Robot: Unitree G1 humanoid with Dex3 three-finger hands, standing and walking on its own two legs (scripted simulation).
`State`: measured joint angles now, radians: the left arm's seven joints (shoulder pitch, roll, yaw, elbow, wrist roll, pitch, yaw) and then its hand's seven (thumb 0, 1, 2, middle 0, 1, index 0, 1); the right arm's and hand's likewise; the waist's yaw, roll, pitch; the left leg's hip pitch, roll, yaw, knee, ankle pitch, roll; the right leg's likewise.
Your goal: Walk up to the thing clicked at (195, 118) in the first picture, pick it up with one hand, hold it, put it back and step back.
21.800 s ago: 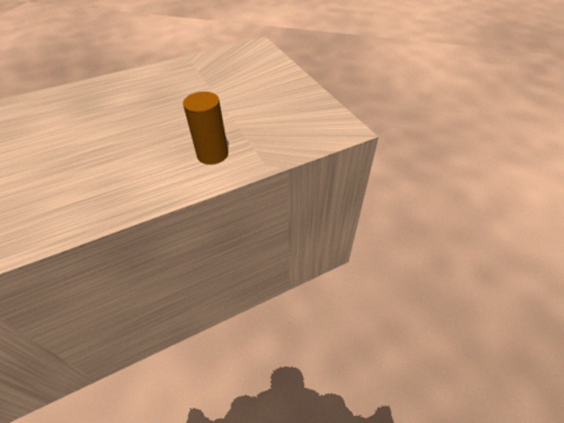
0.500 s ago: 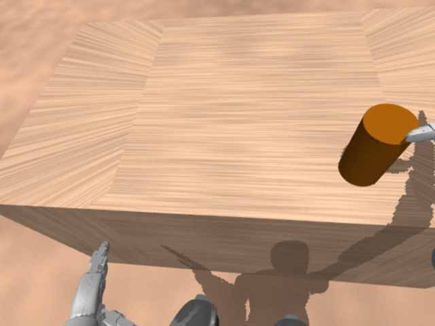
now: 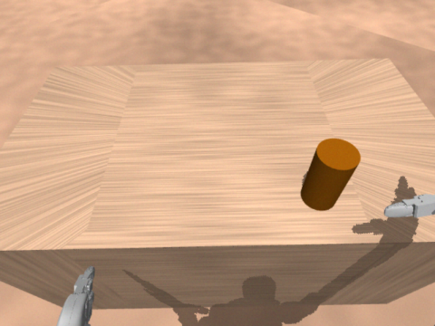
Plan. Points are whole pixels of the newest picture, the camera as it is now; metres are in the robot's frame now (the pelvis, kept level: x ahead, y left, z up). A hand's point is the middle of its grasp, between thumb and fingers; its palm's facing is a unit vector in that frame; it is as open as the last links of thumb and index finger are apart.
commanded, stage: sink last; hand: right
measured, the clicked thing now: (327, 176) +0.43 -0.22 -0.02
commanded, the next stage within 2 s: home in 0.70 s
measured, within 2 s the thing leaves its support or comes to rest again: neither
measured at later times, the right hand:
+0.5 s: hand (424, 325) +0.14 -0.25 +0.05, palm faces +0.39 +0.84 -0.37, open 17.6 cm
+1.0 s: hand out of the picture +0.12 -0.24 +0.04, palm faces +0.35 +0.87 -0.35, open 17.5 cm
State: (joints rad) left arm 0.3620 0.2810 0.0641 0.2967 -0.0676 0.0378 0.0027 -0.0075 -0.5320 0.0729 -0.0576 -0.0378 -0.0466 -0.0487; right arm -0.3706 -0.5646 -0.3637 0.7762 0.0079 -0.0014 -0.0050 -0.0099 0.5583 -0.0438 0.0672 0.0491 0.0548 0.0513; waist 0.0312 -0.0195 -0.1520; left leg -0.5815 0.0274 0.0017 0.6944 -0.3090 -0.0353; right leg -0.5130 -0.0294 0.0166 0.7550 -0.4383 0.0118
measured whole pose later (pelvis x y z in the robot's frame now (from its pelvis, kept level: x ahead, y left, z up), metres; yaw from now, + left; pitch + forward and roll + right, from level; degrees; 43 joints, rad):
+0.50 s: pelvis -0.02 +0.02 +0.00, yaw -2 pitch +2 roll +0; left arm 0.39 0.22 0.13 0.35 -0.05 0.00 0.08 -0.01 -0.52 0.07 -0.06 -0.04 -0.05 -0.05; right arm 0.52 -0.28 -0.27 -0.14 0.07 0.02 -0.04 -0.01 0.58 -0.04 0.07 0.05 0.06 0.05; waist -0.06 -0.04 -0.08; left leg -0.43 0.05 0.03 0.71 -0.32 -0.02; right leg -0.35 -0.01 0.05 0.71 -0.40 0.03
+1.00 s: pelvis -0.05 +0.02 +0.01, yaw -2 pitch +0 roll -1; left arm 0.36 0.20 0.04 0.39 -0.03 -0.12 0.09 -0.01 -0.30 0.32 -0.11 -0.14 -0.10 -0.15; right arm 0.48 -0.27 -0.25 0.00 0.05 -0.15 -0.04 -0.01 0.56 -0.05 0.06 0.05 0.05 0.05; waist -0.04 -0.02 -0.02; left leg -0.41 0.05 0.02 0.68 -0.26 -0.02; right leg -0.33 -0.01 0.03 0.68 -0.35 0.03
